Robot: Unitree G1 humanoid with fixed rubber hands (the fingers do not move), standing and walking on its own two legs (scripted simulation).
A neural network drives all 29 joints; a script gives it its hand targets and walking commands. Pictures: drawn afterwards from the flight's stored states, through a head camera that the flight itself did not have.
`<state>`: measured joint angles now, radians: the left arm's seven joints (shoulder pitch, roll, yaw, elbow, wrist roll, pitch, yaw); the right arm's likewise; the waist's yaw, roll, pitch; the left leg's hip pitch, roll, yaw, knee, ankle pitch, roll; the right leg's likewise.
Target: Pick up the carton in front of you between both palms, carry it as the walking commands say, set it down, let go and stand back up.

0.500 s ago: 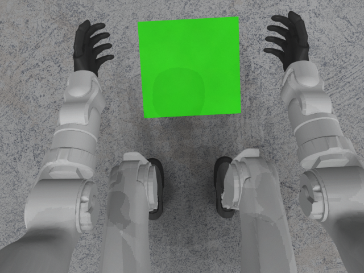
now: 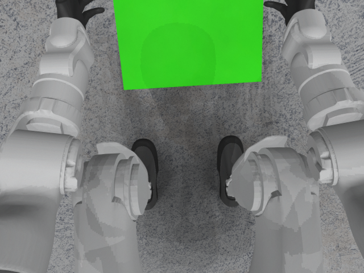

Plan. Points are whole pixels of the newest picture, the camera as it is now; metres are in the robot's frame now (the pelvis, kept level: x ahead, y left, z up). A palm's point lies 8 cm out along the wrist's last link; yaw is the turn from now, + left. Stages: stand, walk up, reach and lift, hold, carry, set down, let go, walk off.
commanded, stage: reach and lift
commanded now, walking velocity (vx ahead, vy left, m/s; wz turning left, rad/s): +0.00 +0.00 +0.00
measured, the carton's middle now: (186, 32) +0.51 +0.00 -0.24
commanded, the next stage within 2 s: none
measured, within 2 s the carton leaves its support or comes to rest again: leaves its support in 0.70 s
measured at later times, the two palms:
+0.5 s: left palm (92, 16) +0.52 +0.15 -0.17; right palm (278, 10) +0.52 -0.15 -0.16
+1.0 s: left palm out of the picture +0.50 +0.15 -0.02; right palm out of the picture +0.49 -0.15 -0.02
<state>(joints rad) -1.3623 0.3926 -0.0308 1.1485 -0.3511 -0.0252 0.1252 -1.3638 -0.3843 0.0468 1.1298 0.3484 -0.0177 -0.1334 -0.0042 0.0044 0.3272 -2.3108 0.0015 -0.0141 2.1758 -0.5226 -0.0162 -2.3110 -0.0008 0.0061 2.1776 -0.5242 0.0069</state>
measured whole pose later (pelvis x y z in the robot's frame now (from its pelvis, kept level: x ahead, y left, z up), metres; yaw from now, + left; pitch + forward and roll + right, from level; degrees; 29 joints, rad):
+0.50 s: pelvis +0.00 +0.00 +0.01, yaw +0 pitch +39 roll +0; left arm -1.42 0.27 0.00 1.23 -0.26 -0.07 0.19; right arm -1.41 -0.28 -0.01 1.23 0.28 -0.07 -0.15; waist 0.00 0.00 0.28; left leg -2.30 -0.01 -0.01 2.12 -0.51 -0.01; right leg -2.30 -0.01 0.01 2.12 -0.51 0.01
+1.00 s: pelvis +0.00 +0.01 +0.05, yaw -1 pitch +38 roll +0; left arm -1.10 0.10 0.36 0.90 0.04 0.23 0.13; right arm -1.07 -0.08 -0.34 0.85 -0.04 0.25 -0.12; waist 0.00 0.01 -0.06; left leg -2.17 -0.05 -0.03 2.03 -0.53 -0.02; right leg -2.17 0.04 0.03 2.03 -0.52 0.03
